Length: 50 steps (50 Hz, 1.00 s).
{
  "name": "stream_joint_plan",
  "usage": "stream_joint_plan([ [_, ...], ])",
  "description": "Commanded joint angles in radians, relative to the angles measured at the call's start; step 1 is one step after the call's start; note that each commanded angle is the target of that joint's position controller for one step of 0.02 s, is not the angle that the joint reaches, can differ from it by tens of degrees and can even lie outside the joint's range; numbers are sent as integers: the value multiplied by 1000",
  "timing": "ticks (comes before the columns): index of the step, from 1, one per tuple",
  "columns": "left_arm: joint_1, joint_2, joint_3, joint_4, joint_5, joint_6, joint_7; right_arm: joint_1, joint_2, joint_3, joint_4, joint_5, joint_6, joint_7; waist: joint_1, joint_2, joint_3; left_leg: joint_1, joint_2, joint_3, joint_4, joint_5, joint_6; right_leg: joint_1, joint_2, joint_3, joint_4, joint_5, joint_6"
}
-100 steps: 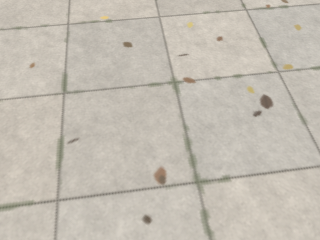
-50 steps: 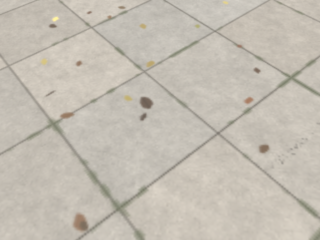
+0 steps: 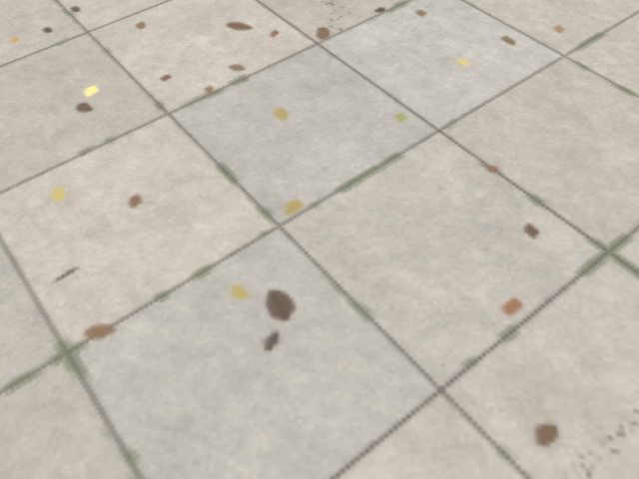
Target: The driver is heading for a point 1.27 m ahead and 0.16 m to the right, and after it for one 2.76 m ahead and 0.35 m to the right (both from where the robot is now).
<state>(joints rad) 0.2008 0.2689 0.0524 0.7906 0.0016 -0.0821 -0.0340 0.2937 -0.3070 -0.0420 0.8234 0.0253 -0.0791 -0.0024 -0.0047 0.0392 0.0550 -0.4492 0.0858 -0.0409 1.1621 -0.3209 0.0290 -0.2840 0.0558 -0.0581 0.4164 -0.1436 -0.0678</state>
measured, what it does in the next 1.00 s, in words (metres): walks ahead: left foot, then right foot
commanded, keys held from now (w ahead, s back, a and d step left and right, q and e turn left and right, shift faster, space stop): w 1.00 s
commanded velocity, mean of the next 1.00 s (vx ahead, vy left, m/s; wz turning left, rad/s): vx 0.50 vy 0.00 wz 0.00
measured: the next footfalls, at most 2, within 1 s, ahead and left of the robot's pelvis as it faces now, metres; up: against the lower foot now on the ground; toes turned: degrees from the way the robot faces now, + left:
left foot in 0.36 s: +0.40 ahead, +0.15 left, +0.00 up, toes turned +2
right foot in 0.90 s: +0.70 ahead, -0.09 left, +0.00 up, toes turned -2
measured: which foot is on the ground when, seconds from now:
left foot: up 0.00-0.34, down 0.36-0.92, up 0.94-1.00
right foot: down 0.00-0.38, up 0.40-0.88, down 0.90-1.00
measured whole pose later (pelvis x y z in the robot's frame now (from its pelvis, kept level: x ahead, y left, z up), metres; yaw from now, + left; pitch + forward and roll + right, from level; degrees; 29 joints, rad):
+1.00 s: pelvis +0.58 +0.00 -0.01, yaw +0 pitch +1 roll +1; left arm 0.10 0.28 0.04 0.82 -0.01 -0.09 -0.04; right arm 0.34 -0.29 -0.04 0.89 0.02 -0.07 0.00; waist -0.03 0.02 0.04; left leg -0.24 0.00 -0.04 1.05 -0.47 0.04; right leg -0.42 0.02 -0.04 0.53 -0.15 -0.06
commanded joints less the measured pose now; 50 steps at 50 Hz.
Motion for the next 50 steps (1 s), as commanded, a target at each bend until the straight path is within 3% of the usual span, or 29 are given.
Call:
stream_joint_plan([
  [1, -22, 104, 25, -38, -1, -33, 1, 70, -59, -20, -45, -9, 11, -4, -31, -118, -57, -110, 79, -33, -31, 73, -20, 73, -261, 272, -293, 41, -184],
  [4, 14, 134, 30, -6, -2, -38, 14, -44, -58, -18, -88, -23, 15, -8, -11, -91, 0, -200, 87, -25, -187, 209, -54, 66, -251, 210, -328, 94, -190],
  [8, 77, 165, 32, 23, -12, -26, 27, -198, -27, -3, -126, -20, -4, 9, 48, -73, 22, -159, 41, 25, -479, 425, -53, 96, -214, 124, -329, 126, -148],
  [11, 147, 184, 35, 59, -21, -12, 29, -286, -30, 1, -158, -10, -12, 25, 83, -69, 35, -172, 20, 26, -581, 446, -41, 197, -253, 130, -298, 119, -144],
  [13, 170, 188, 38, 78, -24, 2, 33, -320, -43, -2, -180, -9, -16, 37, 83, -73, 36, -198, 11, 15, -626, 394, -17, 288, -290, 142, -255, 156, -132],
  [16, 161, 207, 45, 90, -23, 23, 39, -271, -77, -14, -181, -10, -19, 47, 36, -103, -8, -112, -25, 36, -657, 265, 24, 376, -314, 147, -149, 359, -101],
  [17, 140, 211, 45, 87, -21, 30, 40, -181, -101, -28, -158, -11, -19, 44, -19, -108, -66, 18, -59, 68, -678, 252, 47, 373, -289, 122, -35, 524, -84],
  [18, 138, 187, 34, 83, -13, 35, 42, -24, -147, -53, -112, -13, -17, 35, -91, -91, -175, 251, -68, 79, -673, 271, 79, 302, -233, 82, 162, 574, -54],
  [19, 164, 128, 9, 56, 15, 33, 45, 148, -223, -72, -84, -22, -10, 24, -136, 45, -337, 559, 126, -144, -633, 302, 140, 91, -164, 36, 494, 267, -18],
  [20, 299, 13, -21, 56, -3, 9, 32, 159, -269, -79, -65, -27, -9, 33, -50, 311, -436, 836, 307, -642, -788, 43, 298, -294, 25, 89, 790, -410, 35],
  [21, 218, 138, 3, 67, -27, -11, 25, 139, -156, -52, -81, -17, -10, 35, -98, 165, -376, 801, 284, -663, -858, -89, 261, -405, -31, 200, 883, -435, 22],
  [22, 119, 178, 15, 35, -49, -23, 20, 67, -126, -40, -90, -19, -12, 31, -90, 107, -233, 677, 255, -510, -875, -47, 223, -457, -80, 173, 880, -342, 8],
  [23, 69, 163, 12, 26, -43, -28, 26, 3, -118, -37, -100, -25, -13, 30, -62, 19, -158, 544, 220, -406, -895, 75, 208, -430, -131, 144, 838, -251, 12],
  [24, 46, 154, 15, 23, -25, -25, 29, -38, -96, -32, -104, -31, -15, 32, -37, 0, -104, 442, 187, -327, -921, 185, 204, -401, -162, 138, 778, -193, 20],
  [25, 67, 141, 16, 29, -20, -17, 28, -56, -80, -27, -105, -40, -20, 32, -8, 22, -101, 383, 163, -275, -948, 249, 198, -339, -186, 145, 748, -152, 26],
  [28, 81, 94, 8, 36, -13, 12, 33, -50, -87, -30, -84, -27, -34, 32, 19, 25, -78, 313, 142, -177, -1011, 348, 216, -317, -199, 128, 662, -106, 55],
  [31, -21, 86, 4, 0, -1, 17, 34, -15, -113, -38, -57, -25, -29, 20, -1, 7, -33, 319, 128, -109, -1046, 386, 215, -391, -203, 118, 498, 32, 85],
  [35, -152, 60, -8, -32, -6, 1, 20, 31, -131, -41, -27, -18, -18, 7, -46, 14, -3, 318, 84, -18, -1060, 352, 174, -333, -163, 76, 239, 236, 88],
  [40, -267, 75, -9, -78, -17, -12, -4, 102, -145, -50, 28, -7, 5, 0, -71, 20, 25, 470, 153, -32, -1006, 373, 165, -354, -136, 82, 109, 204, 54],
  [43, -217, 111, 4, -72, -16, -18, -14, 82, -161, -58, 37, -5, 21, -8, -23, 43, -14, 546, 178, -36, -910, 554, 137, -267, -107, 63, 77, 93, 12],
  [44, -133, 133, 18, -48, -14, -19, -11, 60, -165, -59, 34, -5, 27, -11, 29, 49, -65, 539, 156, -13, -809, 710, 120, -141, -76, 32, 57, 81, -9],
  [45, 23, 179, 44, 3, -12, -18, -3, 60, -142, -49, 30, -11, 33, -13, 97, 31, -165, 475, 101, 26, -624, 758, 92, 82, -64, 22, 55, 98, -39],
  [46, 199, 252, 64, 38, -3, -13, 8, 81, -94, -25, 5, -34, 33, -16, 147, -90, -318, 269, 37, 70, -307, 471, 56, 385, -248, 234, 90, 113, -104],
  [47, 232, 304, 75, 57, -7, -7, 3, 205, 25, 6, -2, -28, 11, -3, 67, -350, -411, -137, -155, 32, 6, -217, -7, 679, -436, 708, -28, -138, -260],
  [48, 208, 201, 47, 45, -20, -10, 1, 131, -83, -15, 6, -4, -11, 1, 116, -229, -358, -252, -112, -97, 113, -271, 9, 645, -416, 753, -109, -274, -228],
  [49, 135, 167, 35, 33, -16, -13, 4, 40, -127, -29, -24, 20, -26, 6, 105, -188, -223, -308, -62, -78, 116, -179, 25, 524, -389, 610, -132, -237, -188],
  [50, 64, 152, 30, 20, -9, -15, 4, -5, -123, -28, -34, 15, -31, 1, 73, -109, -153, -276, -8, -46, 73, -82, 24, 391, -355, 507, -154, -129, -168],
])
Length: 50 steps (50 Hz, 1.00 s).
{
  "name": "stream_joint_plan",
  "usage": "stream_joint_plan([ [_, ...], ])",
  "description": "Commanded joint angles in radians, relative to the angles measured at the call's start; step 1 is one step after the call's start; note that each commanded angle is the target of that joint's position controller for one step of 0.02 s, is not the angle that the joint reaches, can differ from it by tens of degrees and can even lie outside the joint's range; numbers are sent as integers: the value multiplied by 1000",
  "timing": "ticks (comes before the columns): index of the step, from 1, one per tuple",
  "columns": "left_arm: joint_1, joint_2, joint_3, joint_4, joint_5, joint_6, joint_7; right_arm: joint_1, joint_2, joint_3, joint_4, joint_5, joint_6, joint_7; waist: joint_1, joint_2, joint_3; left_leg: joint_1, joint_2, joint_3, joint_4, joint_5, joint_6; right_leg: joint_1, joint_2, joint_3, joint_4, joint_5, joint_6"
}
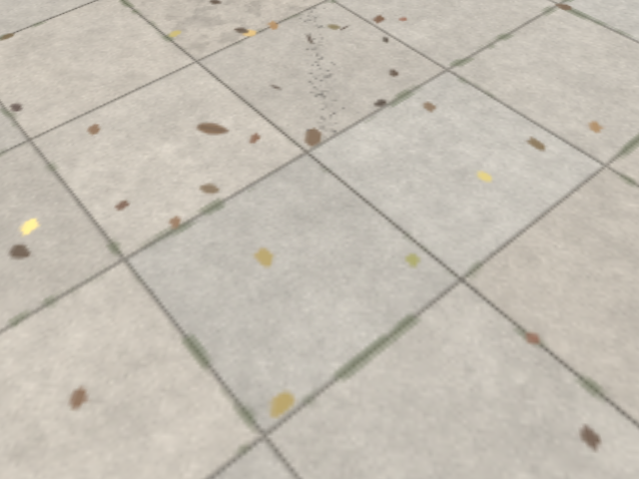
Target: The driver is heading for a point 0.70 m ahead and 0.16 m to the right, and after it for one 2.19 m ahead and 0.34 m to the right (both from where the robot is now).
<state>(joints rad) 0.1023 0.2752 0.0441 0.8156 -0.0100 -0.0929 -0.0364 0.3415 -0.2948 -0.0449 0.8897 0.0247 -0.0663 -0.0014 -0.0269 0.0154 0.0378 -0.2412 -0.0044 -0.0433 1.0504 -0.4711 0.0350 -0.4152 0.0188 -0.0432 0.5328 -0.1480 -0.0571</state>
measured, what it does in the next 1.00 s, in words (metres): walks ahead: left foot, then right foot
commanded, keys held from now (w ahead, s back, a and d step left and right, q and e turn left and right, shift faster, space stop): w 0.44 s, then w+e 0.54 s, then e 0.02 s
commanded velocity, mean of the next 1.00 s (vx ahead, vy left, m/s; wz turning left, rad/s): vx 0.50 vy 0.00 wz -0.21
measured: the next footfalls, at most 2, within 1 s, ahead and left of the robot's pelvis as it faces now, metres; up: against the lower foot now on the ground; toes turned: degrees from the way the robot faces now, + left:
left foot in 0.46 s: +0.43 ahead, +0.15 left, +0.00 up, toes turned +2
right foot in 1.00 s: +0.69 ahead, -0.12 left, +0.00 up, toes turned -19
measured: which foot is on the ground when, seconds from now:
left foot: up 0.00-0.44, down 0.46-1.00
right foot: down 0.00-0.48, up 0.50-0.98, down 1.00-1.00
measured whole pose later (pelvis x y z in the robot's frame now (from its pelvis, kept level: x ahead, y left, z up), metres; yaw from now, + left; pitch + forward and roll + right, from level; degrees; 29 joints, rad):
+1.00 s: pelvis +0.55 +0.01 -0.01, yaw -15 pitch +1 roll +2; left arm 0.06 0.25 0.06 0.77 -0.02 -0.04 -0.06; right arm 0.31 -0.28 -0.08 0.93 0.01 -0.04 -0.03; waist -0.04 -0.02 0.04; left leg 0.11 0.04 0.29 0.39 -0.46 -0.03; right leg -0.51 -0.02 -0.07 0.59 -0.11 -0.11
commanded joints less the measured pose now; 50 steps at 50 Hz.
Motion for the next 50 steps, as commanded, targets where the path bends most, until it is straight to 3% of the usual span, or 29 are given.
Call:
stream_joint_plan([
  [1, 118, 118, 31, -11, 9, -6, 5, -78, -129, -30, -103, -2, -42, -4, 72, -65, -82, -452, 112, -36, 130, 129, 10, 416, -286, 417, -299, -28, -174],
  [2, 98, 100, 25, -11, 21, -10, 5, -58, -118, -32, -100, -7, -34, -3, 41, -93, -80, -389, 137, -44, 103, 170, 6, 351, -263, 368, -322, 36, -168],
  [5, 105, 114, 29, 11, 12, -21, 7, -45, -72, -25, -98, -13, -5, -5, 14, -89, -53, -357, 156, -26, 20, 215, -24, 265, -241, 269, -388, 131, -188],
  [8, 141, 143, 36, 35, 10, -17, 23, -141, -64, -22, -131, -22, 0, -7, 34, -63, -13, -431, 161, -16, -134, 354, -54, 274, -229, 204, -420, 188, -186],
  [12, 196, 158, 35, 64, 1, -7, 34, -271, -32, -10, -161, -18, -13, 5, 80, -63, 12, -387, 123, 26, -383, 552, -54, 290, -185, 115, -429, 190, -145],
  [17, 283, 168, 39, 117, -7, 18, 38, -399, -38, -5, -211, -6, -25, 32, 116, -64, 44, -417, 92, 30, -518, 530, -25, 443, -249, 124, -371, 214, -139],
  [20, 271, 186, 48, 126, -10, 34, 45, -368, -68, -14, -214, -7, -30, 44, 73, -86, 16, -351, 67, 39, -552, 422, 16, 521, -283, 131, -286, 368, -113],
  [21, 251, 194, 51, 122, -9, 39, 47, -303, -90, -25, -197, -8, -31, 43, 32, -99, -25, -248, 38, 65, -562, 398, 34, 522, -271, 117, -211, 521, -100],
  [22, 232, 184, 46, 118, -7, 45, 48, -165, -125, -47, -153, -11, -30, 38, -41, -86, -109, -55, 9, 93, -584, 418, 62, 485, -225, 80, -52, 633, -77],
  [23, 240, 145, 29, 99, 5, 44, 48, 9, -180, -68, -112, -23, -29, 27, -105, -31, -245, 256, 114, -16, -540, 445, 113, 303, -173, 58, 201, 475, -47],
  [24, 355, 25, -7, 85, 8, 25, 39, 94, -270, -90, -95, -36, -21, 22, -69, 207, -379, 627, 367, -466, -606, 262, 260, -114, 8, 14, 589, -31, 27],
  [25, 333, 78, 3, 105, -7, 3, 33, 102, -183, -65, -98, -28, -19, 23, -95, 208, -419, 634, 415, -665, -729, 145, 275, -237, 24, 169, 731, -431, 19],
  [26, 252, 158, 28, 81, -40, -7, 28, 26, -138, -49, -103, -24, -21, 20, -86, 144, -250, 500, 389, -516, -754, 111, 224, -316, -30, 186, 782, -380, 4],
  [27, 197, 157, 29, 69, -45, -9, 31, -47, -113, -41, -114, -25, -24, 18, -55, 90, -153, 353, 349, -376, -785, 155, 189, -303, -87, 157, 745, -285, 0],
  [28, 171, 143, 33, 66, -33, -4, 37, -104, -83, -34, -113, -29, -29, 21, -27, 64, -84, 231, 311, -281, -829, 209, 167, -272, -120, 146, 682, -215, 6],
  [29, 191, 128, 39, 77, -26, 12, 43, -142, -55, -26, -113, -35, -39, 23, 7, 83, -55, 151, 273, -193, -865, 270, 144, -212, -148, 154, 636, -161, 10],
  [31, 231, 76, 34, 91, -24, 41, 45, -159, -50, -29, -98, -41, -52, 25, 35, 84, -41, 71, 254, -97, -911, 364, 146, -151, -158, 151, 616, -107, 23],
  [33, 203, 65, 37, 74, -22, 56, 48, -153, -69, -36, -80, -46, -59, 20, 43, 66, -15, 62, 250, -17, -935, 439, 151, -200, -159, 163, 573, -37, 35],
  [36, 134, 61, 40, 42, -13, 52, 41, -128, -86, -42, -58, -47, -56, 3, 30, 47, 6, 106, 239, 76, -948, 503, 143, -264, -149, 168, 416, 117, 47],
  [39, 41, 40, 31, 8, -7, 44, 21, -113, -106, -45, -47, -40, -47, -10, 0, 30, 28, 129, 227, 161, -962, 525, 124, -239, -139, 99, 243, 233, 45],
  [42, -56, 25, 20, -42, -7, 43, 4, -53, -125, -53, -20, -29, -30, -18, -39, 9, 61, 232, 260, 199, -943, 570, 123, -278, -131, 58, 147, 228, 31],
  [45, -110, 29, 20, -91, -10, 45, -16, -23, -139, -62, -4, -16, -2, -21, -42, 16, 69, 356, 297, 227, -870, 706, 114, -309, -111, 16, 97, 126, 2],
  [48, -32, 78, 46, -106, -14, 52, -27, -60, -177, -74, -19, -8, 22, -32, 31, 72, -16, 392, 299, 266, -668, 1167, 81, -133, -22, -69, 100, -24, -52],
  [49, 72, 115, 67, -87, -18, 54, -25, -74, -186, -76, -25, -7, 30, -35, 93, 78, -75, 363, 283, 277, -513, 1248, 65, 7, 18, -85, 86, -46, -80],
  [50, 233, 176, 101, -48, -15, 55, -12, -98, -182, -71, -38, -4, 34, -39, 180, 45, -150, 248, 233, 295, -274, 1165, 21, 250, 48, -58, -9, 43, -119],
])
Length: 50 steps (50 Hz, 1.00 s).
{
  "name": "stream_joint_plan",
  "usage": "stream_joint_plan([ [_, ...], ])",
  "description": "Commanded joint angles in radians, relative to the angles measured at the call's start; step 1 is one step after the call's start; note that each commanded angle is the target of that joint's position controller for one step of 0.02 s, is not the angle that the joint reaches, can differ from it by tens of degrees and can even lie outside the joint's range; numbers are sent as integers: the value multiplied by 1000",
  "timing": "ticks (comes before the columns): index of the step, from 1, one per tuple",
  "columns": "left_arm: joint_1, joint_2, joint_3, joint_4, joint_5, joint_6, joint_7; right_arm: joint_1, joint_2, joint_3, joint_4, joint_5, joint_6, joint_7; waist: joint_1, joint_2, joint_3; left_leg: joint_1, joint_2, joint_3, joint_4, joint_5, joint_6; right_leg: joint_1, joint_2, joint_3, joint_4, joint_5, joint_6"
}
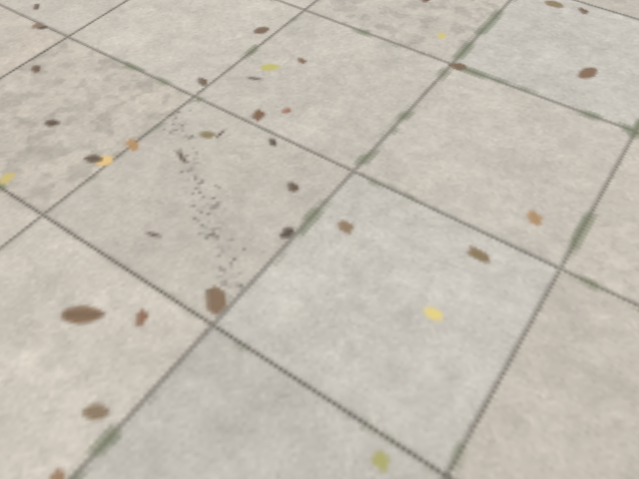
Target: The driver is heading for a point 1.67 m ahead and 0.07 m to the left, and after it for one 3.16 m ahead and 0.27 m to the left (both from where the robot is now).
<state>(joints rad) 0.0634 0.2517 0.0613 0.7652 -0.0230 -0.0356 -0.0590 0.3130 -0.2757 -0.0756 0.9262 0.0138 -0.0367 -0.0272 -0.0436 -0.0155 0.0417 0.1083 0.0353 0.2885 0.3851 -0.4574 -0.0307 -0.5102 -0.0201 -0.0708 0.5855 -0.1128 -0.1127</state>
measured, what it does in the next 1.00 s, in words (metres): walks ahead, turning right: left foot, then right foot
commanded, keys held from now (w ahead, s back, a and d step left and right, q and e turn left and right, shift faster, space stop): e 0.24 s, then no key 0.76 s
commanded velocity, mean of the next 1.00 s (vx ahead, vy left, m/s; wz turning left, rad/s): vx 0.11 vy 0.00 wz -0.27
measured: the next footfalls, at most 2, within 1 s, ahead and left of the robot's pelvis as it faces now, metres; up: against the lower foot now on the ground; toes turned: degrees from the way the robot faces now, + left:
left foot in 0.48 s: +0.34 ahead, +0.09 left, +0.00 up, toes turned -15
right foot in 0.76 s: +0.20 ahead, -0.14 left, +0.00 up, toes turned -12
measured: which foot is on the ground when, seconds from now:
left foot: down 0.00-0.02, up 0.04-0.46, down 0.48-1.00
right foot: down 0.00-0.48, up 0.50-0.74, down 0.76-1.00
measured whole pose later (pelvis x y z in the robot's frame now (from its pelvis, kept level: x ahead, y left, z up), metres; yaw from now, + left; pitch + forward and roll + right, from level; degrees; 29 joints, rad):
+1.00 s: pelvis +0.22 -0.02 +0.02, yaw -15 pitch -1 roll +0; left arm 0.24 0.23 0.04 0.93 0.01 0.00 0.03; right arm 0.14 -0.25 -0.04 0.93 -0.01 -0.01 -0.02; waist -0.01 0.01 0.03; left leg -0.28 0.02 -0.02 0.50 -0.20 -0.03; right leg -0.17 0.00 0.05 0.53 -0.34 0.01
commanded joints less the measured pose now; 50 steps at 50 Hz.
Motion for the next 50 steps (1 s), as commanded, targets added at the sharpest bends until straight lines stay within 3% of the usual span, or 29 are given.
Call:
stream_joint_plan([
  [1, 353, 298, 107, 19, 4, 6, 37, -40, -124, -16, -104, -30, -10, -9, 178, -126, -240, -391, 110, -48, 722, 526, 29, 633, -109, 268, -52, 227, -130],
  [2, 287, 348, 107, -28, 19, -4, 35, 36, -39, 16, -149, -32, -45, 8, 80, -269, -396, -743, -117, -230, 1053, -199, -28, 897, -349, 835, -179, 271, -367],
  [3, 293, 261, 81, -43, 20, -10, 29, -77, -135, -3, -152, 4, -76, 21, 153, -80, -405, -814, -53, -389, 1084, -171, -4, 883, -327, 749, -216, 388, -319],
  [4, 242, 218, 70, -47, 17, -20, 29, -136, -138, -4, -177, 25, -87, 24, 135, -48, -280, -842, -12, -376, 1026, -93, 15, 764, -289, 574, -202, 487, -276],
  [5, 184, 193, 64, -53, 4, -24, 29, -137, -131, -7, -161, 9, -86, 14, 90, 45, -182, -814, 32, -366, 935, -26, 11, 611, -232, 461, -209, 515, -226],
  [6, 136, 164, 57, -64, -1, -20, 37, -137, -148, -17, -157, -13, -75, 5, 61, 45, -137, -766, 57, -360, 863, 16, 3, 494, -204, 402, -230, 513, -201],
  [7, 114, 159, 52, -78, 13, -17, 43, -129, -150, -22, -159, -18, -58, 3, 35, 21, -122, -694, 64, -362, 839, 42, -4, 397, -182, 376, -253, 544, -193],
  [10, 109, 199, 64, -83, 22, -12, 56, -105, -107, -14, -171, -26, -26, -5, 7, -10, -126, -649, 35, -340, 693, 109, -41, 296, -138, 309, -261, 659, -188],
  [12, 118, 212, 68, -83, 13, 2, 70, -141, -95, -9, -187, -29, -17, -9, 17, -33, -144, -652, 12, -337, 574, 181, -60, 291, -112, 290, -241, 652, -165],
  [14, 114, 198, 62, -84, 6, 21, 83, -169, -87, -2, -190, -25, -14, -3, 33, -62, -172, -623, 2, -335, 463, 293, -67, 300, -93, 266, -224, 582, -129],
  [19, 140, 173, 44, -61, 22, 40, 90, -255, -102, 0, -210, -17, -17, 17, 81, -93, -153, -573, -10, -341, 291, 351, -50, 333, -118, 321, -178, 426, -101],
  [21, 135, 164, 35, -56, 23, 41, 88, -250, -119, -6, -212, -21, -26, 23, 75, -104, -138, -547, -17, -340, 226, 305, -21, 356, -137, 368, -128, 396, -93],
  [22, 119, 154, 28, -56, 19, 40, 89, -226, -119, -7, -206, -24, -32, 27, 52, -106, -131, -499, -20, -332, 145, 345, 2, 354, -128, 380, -97, 356, -74],
  [23, 118, 140, 21, -52, 18, 38, 90, -201, -117, -7, -200, -32, -42, 28, 27, -94, -126, -409, -9, -336, 28, 503, 31, 332, -95, 378, -63, 295, -39],
  [24, 153, 104, 8, -55, 37, 29, 89, -188, -163, -12, -206, -52, -49, 23, 44, -10, -167, -276, 108, -447, 26, 831, 76, 284, -27, 340, 18, 164, 12],
  [25, 270, 90, 6, -37, 45, 20, 89, -199, -199, -13, -214, -68, -41, 17, 110, 161, -208, -146, 263, -593, 72, 1133, 216, 170, 79, 258, 136, -224, 69],
  [26, 261, 119, 8, -34, 40, 26, 92, -168, -107, 8, -192, -59, -30, 17, 81, 243, -251, -146, 352, -716, 41, 1079, 329, 136, 76, 224, 210, -480, 122],
  [27, 204, 167, 20, -43, 28, 39, 94, -152, -80, 20, -185, -43, -26, 22, 47, 215, -232, -145, 340, -744, 10, 940, 342, 99, 56, 220, 289, -534, 144],
  [29, 151, 176, 33, -37, 18, 71, 101, -166, -127, 9, -176, -30, -16, 23, 34, 150, -183, -186, 293, -689, -20, 717, 295, 45, 37, 209, 418, -513, 177],
  [31, 171, 131, 26, -15, 15, 89, 100, -244, -126, 9, -179, -27, -5, 21, 70, 140, -133, -301, 222, -582, -54, 559, 234, 114, 7, 189, 322, -451, 189],
  [33, 177, 81, 11, 12, 15, 85, 98, -264, -107, 11, -169, -28, 11, 22, 64, 180, -124, -347, 155, -493, -60, 510, 202, 211, 15, 131, 148, -357, 192],
  [36, 198, 78, 15, 51, 19, 77, 91, -240, -100, 14, -141, -16, 22, 19, 71, 179, -145, -349, 125, -456, -31, 379, 183, 347, 33, 84, -127, -107, 164],
  [37, 184, 93, 16, 51, 27, 76, 89, -212, -91, 19, -129, -14, 20, 21, 63, 162, -138, -373, 112, -454, -35, 295, 148, 385, 22, 101, -180, -52, 144],
  [38, 165, 133, 21, 39, 40, 76, 90, -197, -80, 24, -121, -22, 13, 25, 48, 109, -129, -417, 95, -438, -19, 207, 101, 416, -44, 168, -180, 1, 114],
  [39, 147, 185, 32, 44, 34, 77, 94, -172, -79, 23, -120, -33, 6, 32, 1, 0, -102, -423, 31, -375, -6, 136, 61, 356, -78, 202, -154, -52, 70],
  [40, 143, 140, 24, 58, 33, 71, 87, -207, -65, 26, -114, -39, 4, 31, 18, -44, -82, -345, -2, -323, 24, 164, 26, 245, -64, 202, -186, -229, 53],
  [41, 134, 108, 14, 62, 39, 60, 84, -233, -69, 24, -111, -36, 5, 28, 24, -40, -55, -305, -3, -318, 51, 212, 17, 192, -56, 204, -216, -286, 63],
  [45, 149, 111, 8, 97, 36, 22, 85, -204, -74, 20, -73, -27, 16, 11, 20, -45, -35, -282, 4, -324, 76, 344, 35, 202, -40, 183, -205, -140, 99],
  [50, 183, 102, 1, 140, 29, 19, 89, -196, -73, 16, -28, -21, 24, 7, 32, -19, -32, -278, 2, -320, 81, 402, 26, 238, -30, 171, -189, -62, 94],
])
